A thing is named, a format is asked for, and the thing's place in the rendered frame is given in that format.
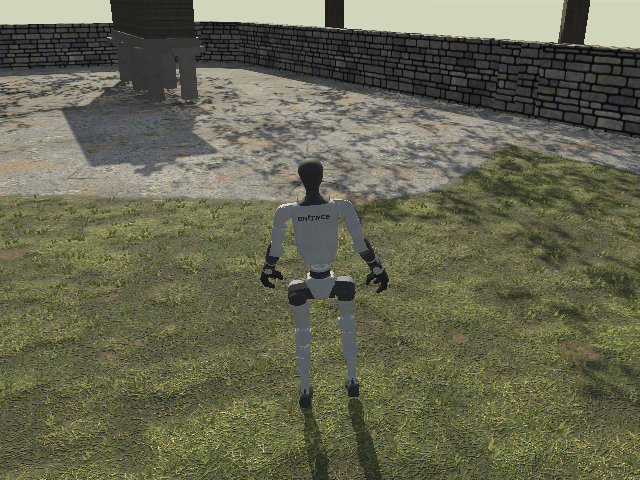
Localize left robot forearm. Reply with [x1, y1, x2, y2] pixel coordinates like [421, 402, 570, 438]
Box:
[262, 242, 279, 275]

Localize robot torso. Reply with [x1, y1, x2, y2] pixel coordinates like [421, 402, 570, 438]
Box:
[291, 195, 338, 300]

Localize right robot upper arm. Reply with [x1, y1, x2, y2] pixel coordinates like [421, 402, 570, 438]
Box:
[334, 199, 369, 253]

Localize right robot forearm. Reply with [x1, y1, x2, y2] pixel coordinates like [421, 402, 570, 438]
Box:
[359, 236, 384, 275]

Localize robot left hand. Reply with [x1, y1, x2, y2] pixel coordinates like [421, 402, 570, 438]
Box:
[260, 270, 283, 289]

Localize left robot upper arm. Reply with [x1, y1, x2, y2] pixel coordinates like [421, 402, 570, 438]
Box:
[269, 203, 293, 257]

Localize robot right hand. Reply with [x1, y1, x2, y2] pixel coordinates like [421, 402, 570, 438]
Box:
[366, 268, 389, 293]

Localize humanoid robot head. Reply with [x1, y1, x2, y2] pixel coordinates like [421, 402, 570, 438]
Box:
[296, 158, 330, 206]

